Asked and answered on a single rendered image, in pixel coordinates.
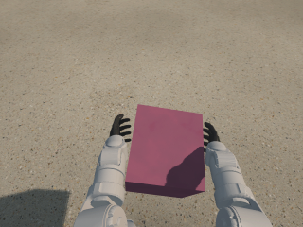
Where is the robot right hand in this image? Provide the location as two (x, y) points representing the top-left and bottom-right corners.
(203, 122), (221, 152)

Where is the robot left forearm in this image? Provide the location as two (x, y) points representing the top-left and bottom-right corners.
(73, 135), (129, 226)

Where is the robot right upper arm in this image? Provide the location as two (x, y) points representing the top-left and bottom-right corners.
(215, 205), (272, 227)

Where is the carton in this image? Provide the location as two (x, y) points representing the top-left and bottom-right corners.
(125, 104), (205, 199)

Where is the robot left upper arm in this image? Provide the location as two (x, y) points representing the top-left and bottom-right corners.
(73, 203), (128, 227)

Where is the robot left hand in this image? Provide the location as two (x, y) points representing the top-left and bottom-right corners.
(109, 113), (132, 142)

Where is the robot right forearm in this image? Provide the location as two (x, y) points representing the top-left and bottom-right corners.
(205, 141), (273, 227)

